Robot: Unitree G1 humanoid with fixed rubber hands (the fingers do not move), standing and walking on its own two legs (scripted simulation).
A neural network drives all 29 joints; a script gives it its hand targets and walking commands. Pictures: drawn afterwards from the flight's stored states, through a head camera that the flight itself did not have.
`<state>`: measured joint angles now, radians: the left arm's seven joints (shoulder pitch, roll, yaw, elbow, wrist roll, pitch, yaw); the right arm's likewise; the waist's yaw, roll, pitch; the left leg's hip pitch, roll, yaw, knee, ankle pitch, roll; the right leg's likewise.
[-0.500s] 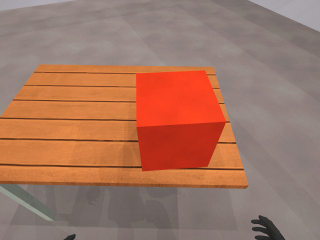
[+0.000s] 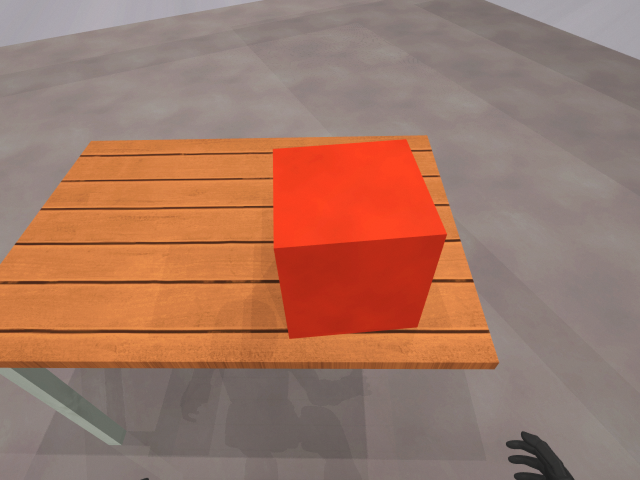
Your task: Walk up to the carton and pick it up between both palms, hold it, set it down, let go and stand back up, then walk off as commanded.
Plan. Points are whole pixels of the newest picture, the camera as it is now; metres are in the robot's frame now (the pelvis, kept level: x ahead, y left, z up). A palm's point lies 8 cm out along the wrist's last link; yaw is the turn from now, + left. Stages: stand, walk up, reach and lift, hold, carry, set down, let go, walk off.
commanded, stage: stand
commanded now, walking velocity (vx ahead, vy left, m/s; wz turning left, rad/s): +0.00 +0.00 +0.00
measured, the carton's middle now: (347, 240) +0.50 +0.01 -0.02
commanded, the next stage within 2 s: walk off in 1.16 s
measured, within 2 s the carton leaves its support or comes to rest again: neither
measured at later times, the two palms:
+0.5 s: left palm out of the picture +0.05 +0.29 -0.11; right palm out of the picture +0.13 -0.26 -0.09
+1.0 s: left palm out of the picture +0.05 +0.29 -0.11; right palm out of the picture +0.13 -0.26 -0.10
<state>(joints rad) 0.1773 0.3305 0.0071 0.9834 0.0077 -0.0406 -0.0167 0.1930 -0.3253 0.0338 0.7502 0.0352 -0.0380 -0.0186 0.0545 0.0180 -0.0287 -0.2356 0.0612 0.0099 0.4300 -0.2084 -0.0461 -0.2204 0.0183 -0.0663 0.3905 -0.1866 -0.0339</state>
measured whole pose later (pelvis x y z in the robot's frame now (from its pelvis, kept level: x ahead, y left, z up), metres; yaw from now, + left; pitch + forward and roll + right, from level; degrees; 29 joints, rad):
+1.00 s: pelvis -0.01 +0.00 +0.00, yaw +0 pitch +0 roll -1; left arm 0.17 0.33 0.01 1.03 0.01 -0.04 -0.02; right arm 0.19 -0.33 0.03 0.79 0.04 -0.04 -0.02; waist 0.05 0.03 -0.03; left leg -0.24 0.06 0.01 0.43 -0.19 -0.05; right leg -0.22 0.02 -0.07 0.39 -0.17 -0.03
